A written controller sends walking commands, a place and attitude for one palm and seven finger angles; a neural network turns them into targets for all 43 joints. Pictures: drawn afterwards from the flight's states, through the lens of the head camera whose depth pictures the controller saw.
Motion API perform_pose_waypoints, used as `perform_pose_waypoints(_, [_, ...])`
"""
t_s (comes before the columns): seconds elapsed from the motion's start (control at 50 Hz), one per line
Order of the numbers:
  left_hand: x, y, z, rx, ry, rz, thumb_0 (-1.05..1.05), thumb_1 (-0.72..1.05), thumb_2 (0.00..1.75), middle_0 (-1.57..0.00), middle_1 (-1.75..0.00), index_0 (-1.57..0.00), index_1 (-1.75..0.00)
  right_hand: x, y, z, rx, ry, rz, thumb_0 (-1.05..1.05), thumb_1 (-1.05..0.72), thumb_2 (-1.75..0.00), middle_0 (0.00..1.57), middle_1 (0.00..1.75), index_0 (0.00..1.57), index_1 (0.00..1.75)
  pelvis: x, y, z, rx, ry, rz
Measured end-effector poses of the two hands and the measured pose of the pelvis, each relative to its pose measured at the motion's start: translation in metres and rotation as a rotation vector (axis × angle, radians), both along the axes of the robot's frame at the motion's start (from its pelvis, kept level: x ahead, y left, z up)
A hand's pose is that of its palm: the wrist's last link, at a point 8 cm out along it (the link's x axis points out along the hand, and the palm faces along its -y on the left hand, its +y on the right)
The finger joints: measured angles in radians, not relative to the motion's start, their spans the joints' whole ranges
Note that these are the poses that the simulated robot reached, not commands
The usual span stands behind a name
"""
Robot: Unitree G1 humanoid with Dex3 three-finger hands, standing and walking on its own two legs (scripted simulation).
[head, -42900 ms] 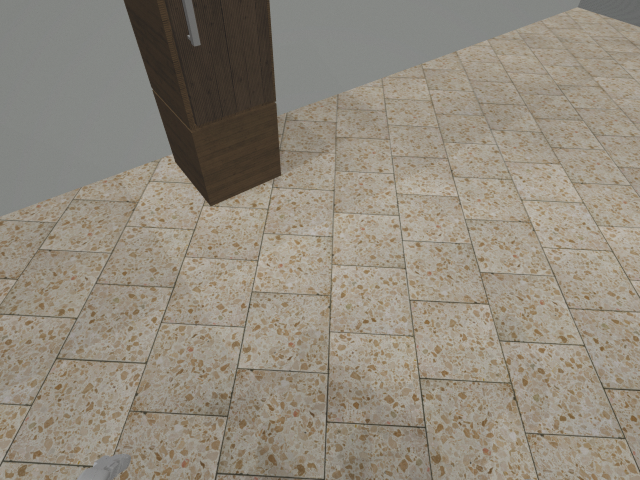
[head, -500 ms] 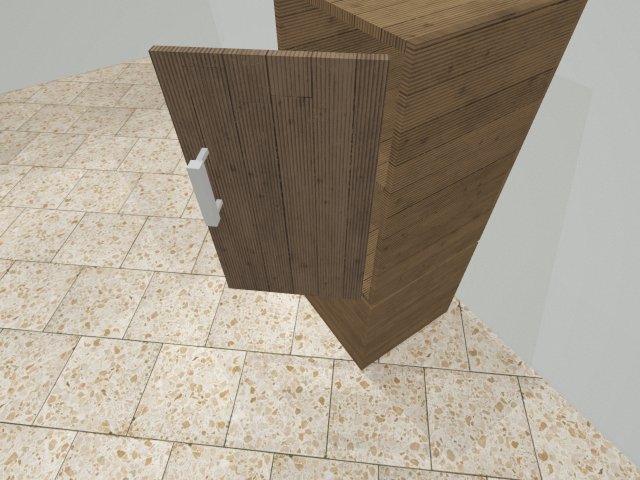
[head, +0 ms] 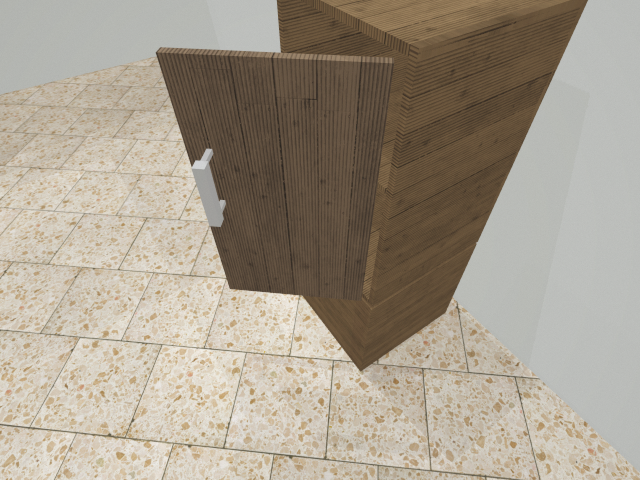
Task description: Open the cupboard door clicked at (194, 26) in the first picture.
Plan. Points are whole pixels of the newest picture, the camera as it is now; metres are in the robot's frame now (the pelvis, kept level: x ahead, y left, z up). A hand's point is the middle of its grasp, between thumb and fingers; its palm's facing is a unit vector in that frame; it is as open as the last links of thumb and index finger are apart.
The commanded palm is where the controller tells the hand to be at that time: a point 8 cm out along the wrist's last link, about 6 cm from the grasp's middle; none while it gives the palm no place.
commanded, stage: look again from close up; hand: left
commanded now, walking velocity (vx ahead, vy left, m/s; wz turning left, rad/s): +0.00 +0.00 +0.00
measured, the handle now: (212, 188) +0.58 +0.23 +0.02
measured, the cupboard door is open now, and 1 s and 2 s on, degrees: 50 50 50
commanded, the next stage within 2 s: shuffle to correct the standing spot in 0.14 s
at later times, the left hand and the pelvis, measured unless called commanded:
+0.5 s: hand out of the picture -0.04 +0.18 -0.18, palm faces +0.12 -0.98 -0.17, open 7.4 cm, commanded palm none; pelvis +0.01 +0.02 +0.00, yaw +1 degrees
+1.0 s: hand out of the picture +0.10 +0.22 -0.18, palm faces -0.03 -0.98 -0.21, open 7.3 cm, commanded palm none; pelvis +0.04 +0.04 +0.00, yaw -2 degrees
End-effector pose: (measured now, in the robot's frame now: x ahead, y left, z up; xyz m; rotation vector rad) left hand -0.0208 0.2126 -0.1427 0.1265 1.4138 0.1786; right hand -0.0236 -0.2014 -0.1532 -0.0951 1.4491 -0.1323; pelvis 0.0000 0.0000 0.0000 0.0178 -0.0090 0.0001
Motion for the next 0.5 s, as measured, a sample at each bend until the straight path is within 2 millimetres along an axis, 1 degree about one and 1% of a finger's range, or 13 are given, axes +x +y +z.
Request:
perform_pose_waypoints(0.34, [-0.015, -0.002, -0.002, -0.020, 0.023, 0.014, 0.01, 0.90, 0.89, -0.20, -0.30, -0.20, -0.30, -0.005, 0.005, 0.001, 0.000, 0.013, 0.005, 0.00, -0.91, -0.90, 0.20, 0.30, 0.20, 0.30, -0.004, 0.005, 0.000, -0.003, 0.003, 0.002])
perform_pose_waypoints(0.44, [-0.020, 0.006, -0.005, -0.021, 0.028, 0.053, 0.01, 0.90, 0.89, -0.20, -0.30, -0.20, -0.30, -0.002, 0.004, 0.000, -0.014, 0.033, 0.019, 0.00, -0.91, -0.90, 0.20, 0.30, 0.20, 0.30, 0.002, 0.013, -0.003, -0.017, 0.004, 0.013])
perform_pose_waypoints(0.5, [-0.025, 0.015, -0.006, -0.024, 0.042, 0.078, 0.01, 0.90, 0.89, -0.20, -0.30, -0.20, -0.30, 0.008, 0.006, 0.003, -0.035, 0.034, 0.033, 0.00, -0.91, -0.90, 0.20, 0.30, 0.20, 0.30, 0.007, 0.022, -0.004, -0.025, 0.005, 0.011])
